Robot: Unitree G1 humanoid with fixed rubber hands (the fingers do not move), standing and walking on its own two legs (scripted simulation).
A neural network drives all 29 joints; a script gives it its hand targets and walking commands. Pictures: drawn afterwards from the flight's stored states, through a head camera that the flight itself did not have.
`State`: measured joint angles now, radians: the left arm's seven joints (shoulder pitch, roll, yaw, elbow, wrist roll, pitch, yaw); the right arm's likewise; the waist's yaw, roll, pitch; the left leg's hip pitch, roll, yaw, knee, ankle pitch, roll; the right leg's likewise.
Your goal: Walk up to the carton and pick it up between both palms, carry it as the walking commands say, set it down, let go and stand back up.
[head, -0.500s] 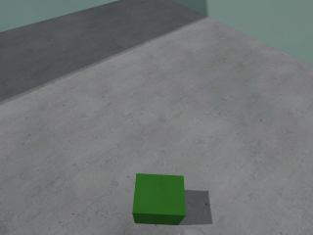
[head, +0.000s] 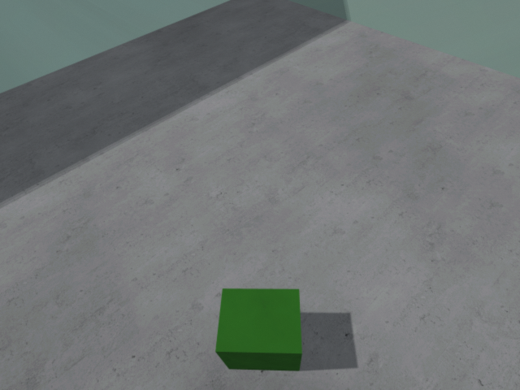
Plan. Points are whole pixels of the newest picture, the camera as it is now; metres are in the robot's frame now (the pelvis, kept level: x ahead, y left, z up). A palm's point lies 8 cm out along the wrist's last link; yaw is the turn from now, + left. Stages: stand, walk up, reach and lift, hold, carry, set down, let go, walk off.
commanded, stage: walk up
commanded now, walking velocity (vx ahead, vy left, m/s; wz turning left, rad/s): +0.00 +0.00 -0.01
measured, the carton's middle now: (262, 331) +0.38 +0.04 -0.64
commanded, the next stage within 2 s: stand in 0.38 s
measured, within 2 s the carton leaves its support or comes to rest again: neither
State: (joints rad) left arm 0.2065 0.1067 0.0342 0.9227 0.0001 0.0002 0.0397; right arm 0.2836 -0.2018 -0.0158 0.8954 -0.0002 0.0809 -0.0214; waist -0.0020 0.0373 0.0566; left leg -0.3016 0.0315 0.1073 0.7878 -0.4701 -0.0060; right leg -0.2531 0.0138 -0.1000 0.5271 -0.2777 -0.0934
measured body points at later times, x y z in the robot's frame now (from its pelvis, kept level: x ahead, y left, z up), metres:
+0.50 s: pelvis -0.03 +0.02 +0.00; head -0.02 +0.02 +0.45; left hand +0.05 +0.26 -0.14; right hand +0.01 -0.22 -0.15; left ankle -0.03 +0.12 -0.74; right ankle +0.01 -0.05 -0.74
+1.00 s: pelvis -0.02 +0.03 +0.00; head -0.01 +0.02 +0.45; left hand +0.06 +0.25 -0.15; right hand +0.02 -0.22 -0.15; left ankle -0.03 +0.12 -0.74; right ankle +0.01 -0.05 -0.74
